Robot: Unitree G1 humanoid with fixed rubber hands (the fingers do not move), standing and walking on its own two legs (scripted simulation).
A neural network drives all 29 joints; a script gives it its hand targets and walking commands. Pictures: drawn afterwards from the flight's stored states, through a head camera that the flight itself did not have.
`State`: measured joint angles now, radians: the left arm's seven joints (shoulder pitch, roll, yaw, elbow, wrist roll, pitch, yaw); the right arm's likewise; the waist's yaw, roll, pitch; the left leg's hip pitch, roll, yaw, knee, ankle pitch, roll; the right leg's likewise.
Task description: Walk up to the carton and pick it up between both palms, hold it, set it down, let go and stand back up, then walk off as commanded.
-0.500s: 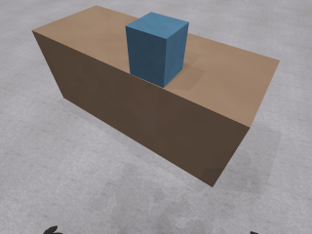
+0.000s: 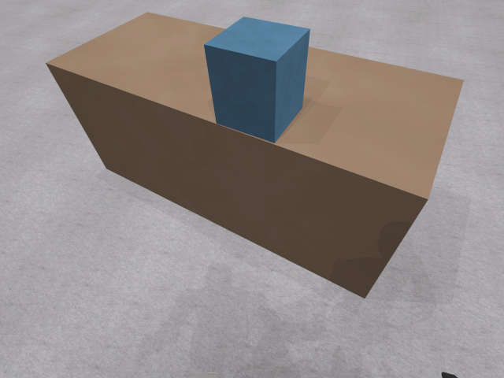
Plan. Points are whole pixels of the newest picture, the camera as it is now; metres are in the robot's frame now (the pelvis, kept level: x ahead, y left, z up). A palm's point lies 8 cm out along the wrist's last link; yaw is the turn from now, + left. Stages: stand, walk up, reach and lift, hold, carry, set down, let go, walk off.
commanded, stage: walk up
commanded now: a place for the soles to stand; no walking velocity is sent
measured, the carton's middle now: (259, 80) +0.89 +0.01 +0.00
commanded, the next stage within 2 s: none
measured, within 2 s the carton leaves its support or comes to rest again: neither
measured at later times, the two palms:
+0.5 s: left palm (64, 316) +0.23 +0.37 -0.09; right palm out of the picture +0.15 -0.29 -0.13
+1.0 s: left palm (57, 240) +0.41 +0.47 -0.11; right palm (361, 300) +0.28 -0.19 -0.11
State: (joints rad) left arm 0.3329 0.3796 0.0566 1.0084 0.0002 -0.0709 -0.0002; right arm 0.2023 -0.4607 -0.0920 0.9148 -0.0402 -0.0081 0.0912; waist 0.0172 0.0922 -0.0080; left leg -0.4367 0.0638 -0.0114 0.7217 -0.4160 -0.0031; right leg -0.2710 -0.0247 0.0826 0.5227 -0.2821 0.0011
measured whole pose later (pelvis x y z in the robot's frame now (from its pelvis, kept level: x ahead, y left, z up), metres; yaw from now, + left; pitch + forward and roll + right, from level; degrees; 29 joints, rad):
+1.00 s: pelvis +0.29 +0.15 -0.02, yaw -15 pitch -2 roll -3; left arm 0.35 0.44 0.06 0.94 0.00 -0.08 0.08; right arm 0.16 -0.43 -0.10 0.89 -0.04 0.02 0.09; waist -0.05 0.06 0.09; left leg -0.41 0.08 0.05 0.79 -0.35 0.01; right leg -0.41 -0.01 0.10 1.11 -0.46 0.00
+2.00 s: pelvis +0.48 +0.27 -0.02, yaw -28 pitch -2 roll -1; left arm 0.29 0.44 0.06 0.93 0.00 -0.05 0.03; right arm 0.18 -0.41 -0.10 0.87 -0.04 0.02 0.03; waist -0.03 0.00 0.07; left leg -0.40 0.11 0.10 0.81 -0.37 0.00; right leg -0.39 0.03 0.07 0.84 -0.42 -0.01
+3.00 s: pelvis +0.48 +0.24 -0.02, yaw -32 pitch -2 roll +1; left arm 0.15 0.38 0.05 0.93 0.00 -0.05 0.02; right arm 0.17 -0.40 -0.08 0.87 -0.02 -0.01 0.01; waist -0.04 0.01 0.04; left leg -0.33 0.08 0.07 0.73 -0.36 -0.01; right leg -0.37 0.01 0.10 0.77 -0.38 0.02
